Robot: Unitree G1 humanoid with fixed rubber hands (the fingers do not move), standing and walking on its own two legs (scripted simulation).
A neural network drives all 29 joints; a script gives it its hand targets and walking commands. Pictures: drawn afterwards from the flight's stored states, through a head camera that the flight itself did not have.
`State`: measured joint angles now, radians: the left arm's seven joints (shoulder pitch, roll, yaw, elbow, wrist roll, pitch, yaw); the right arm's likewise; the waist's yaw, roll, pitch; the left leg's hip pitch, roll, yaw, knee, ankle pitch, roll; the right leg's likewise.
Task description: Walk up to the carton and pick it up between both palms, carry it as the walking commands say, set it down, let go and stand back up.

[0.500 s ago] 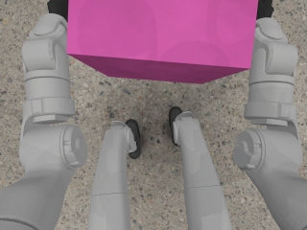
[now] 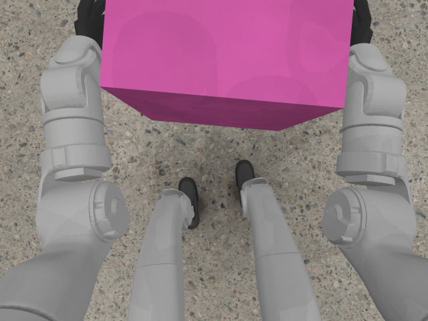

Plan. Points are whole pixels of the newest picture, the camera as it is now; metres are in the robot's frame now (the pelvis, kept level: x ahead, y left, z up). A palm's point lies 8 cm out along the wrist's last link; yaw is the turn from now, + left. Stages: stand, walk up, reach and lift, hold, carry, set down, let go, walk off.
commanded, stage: reach and lift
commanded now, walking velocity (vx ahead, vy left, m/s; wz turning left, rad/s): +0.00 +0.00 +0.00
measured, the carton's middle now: (224, 38) +0.53 -0.04 -0.09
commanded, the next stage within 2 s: hold in 1.88 s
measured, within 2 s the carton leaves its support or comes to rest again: neither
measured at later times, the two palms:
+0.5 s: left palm (63, 36) +0.49 +0.15 +0.05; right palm (386, 42) +0.45 -0.22 +0.04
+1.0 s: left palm (12, 6) +0.47 +0.15 +0.13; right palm out of the picture +0.44 -0.23 +0.12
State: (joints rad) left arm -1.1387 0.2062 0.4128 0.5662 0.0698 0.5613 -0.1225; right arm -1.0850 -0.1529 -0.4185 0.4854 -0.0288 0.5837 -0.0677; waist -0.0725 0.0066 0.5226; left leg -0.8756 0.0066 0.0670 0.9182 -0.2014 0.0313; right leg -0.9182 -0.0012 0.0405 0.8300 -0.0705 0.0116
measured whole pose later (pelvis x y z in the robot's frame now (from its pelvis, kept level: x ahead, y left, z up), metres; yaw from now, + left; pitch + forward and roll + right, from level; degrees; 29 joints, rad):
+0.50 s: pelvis +0.02 +0.00 +0.04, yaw -1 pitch -1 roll +1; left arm -0.92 0.16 0.37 0.49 0.08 0.54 -0.15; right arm -0.89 -0.08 -0.42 0.38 -0.04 0.61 -0.06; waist -0.07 0.00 0.52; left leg -0.51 0.01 0.07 0.67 -0.15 0.03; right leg -0.54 0.00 0.04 0.57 -0.01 0.01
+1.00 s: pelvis +0.07 +0.00 +0.07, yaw -1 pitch +0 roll +1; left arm -0.70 0.07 0.40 0.60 0.13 0.61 -0.14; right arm -0.69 -0.03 -0.42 0.51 -0.12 0.68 -0.02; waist -0.07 0.02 0.12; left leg -0.33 0.01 0.07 0.46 -0.13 0.02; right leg -0.37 0.01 0.04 0.38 -0.01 0.00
